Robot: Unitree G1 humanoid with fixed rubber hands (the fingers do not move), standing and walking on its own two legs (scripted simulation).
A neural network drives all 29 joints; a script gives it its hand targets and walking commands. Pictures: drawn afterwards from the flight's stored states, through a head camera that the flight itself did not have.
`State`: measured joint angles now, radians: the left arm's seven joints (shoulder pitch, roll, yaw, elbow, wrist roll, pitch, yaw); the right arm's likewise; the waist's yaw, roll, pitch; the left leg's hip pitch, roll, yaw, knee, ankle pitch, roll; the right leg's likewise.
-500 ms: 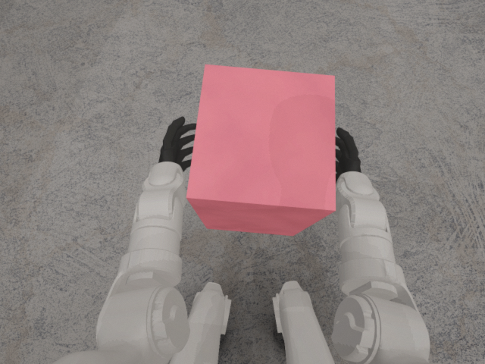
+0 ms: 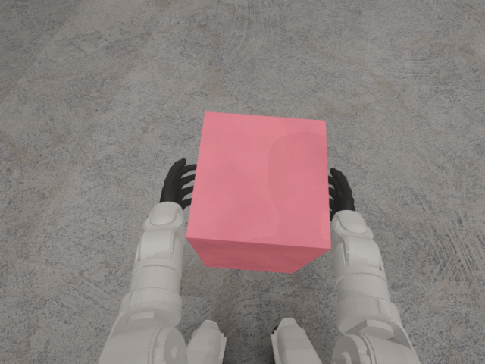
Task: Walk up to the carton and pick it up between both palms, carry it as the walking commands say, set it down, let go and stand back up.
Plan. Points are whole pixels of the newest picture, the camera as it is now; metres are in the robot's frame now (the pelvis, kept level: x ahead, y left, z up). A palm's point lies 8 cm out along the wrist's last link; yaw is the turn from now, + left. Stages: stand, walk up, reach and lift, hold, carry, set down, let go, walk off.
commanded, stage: reach and lift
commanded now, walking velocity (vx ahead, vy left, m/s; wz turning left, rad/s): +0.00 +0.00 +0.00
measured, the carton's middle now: (255, 205) +0.41 -0.01 -0.11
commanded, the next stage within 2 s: none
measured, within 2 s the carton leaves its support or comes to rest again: neither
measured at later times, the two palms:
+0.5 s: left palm (157, 202) +0.36 +0.14 +0.03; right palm (355, 212) +0.35 -0.15 +0.02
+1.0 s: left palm (137, 198) +0.34 +0.14 +0.10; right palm (372, 209) +0.33 -0.15 +0.09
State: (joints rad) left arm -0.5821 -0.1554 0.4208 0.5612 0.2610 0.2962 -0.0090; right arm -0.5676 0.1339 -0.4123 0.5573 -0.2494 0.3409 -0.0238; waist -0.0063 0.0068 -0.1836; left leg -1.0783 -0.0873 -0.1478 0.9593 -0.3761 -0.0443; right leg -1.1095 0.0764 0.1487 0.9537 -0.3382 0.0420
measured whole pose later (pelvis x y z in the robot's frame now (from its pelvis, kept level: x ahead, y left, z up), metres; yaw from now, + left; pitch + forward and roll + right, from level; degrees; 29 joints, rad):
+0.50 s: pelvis +0.02 +0.00 +0.05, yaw +0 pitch +16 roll +1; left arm -0.43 -0.19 0.39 0.48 0.28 0.36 -0.03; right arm -0.43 0.16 -0.37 0.48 -0.28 0.41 0.00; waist -0.01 0.01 -0.10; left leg -0.66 -0.07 -0.15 0.66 -0.28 -0.03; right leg -0.69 0.05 0.16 0.66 -0.25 0.04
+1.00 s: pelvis +0.02 +0.00 +0.08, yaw +0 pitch +2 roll +0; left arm -0.35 -0.18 0.30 0.40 0.29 0.52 -0.02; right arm -0.33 0.17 -0.31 0.39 -0.28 0.57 0.00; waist 0.00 0.00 -0.03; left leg -0.25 -0.05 -0.16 0.43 -0.22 -0.02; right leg -0.27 0.03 0.15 0.43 -0.19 0.03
